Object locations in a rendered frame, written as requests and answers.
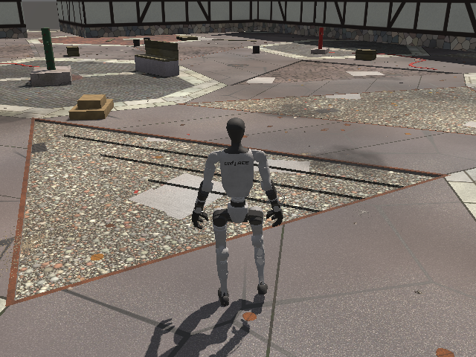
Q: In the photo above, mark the left robot thigh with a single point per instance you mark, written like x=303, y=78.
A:
x=220, y=220

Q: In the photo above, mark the left robot upper arm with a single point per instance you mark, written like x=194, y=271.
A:
x=213, y=158

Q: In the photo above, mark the right robot upper arm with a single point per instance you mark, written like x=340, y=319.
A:
x=260, y=156

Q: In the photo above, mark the robot head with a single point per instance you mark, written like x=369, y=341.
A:
x=236, y=129

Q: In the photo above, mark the right robot forearm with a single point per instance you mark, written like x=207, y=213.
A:
x=273, y=199

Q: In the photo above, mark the robot right hand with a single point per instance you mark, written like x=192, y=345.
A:
x=278, y=215

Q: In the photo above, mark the robot left hand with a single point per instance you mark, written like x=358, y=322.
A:
x=195, y=218

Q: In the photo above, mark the left robot forearm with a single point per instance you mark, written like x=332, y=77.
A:
x=201, y=199

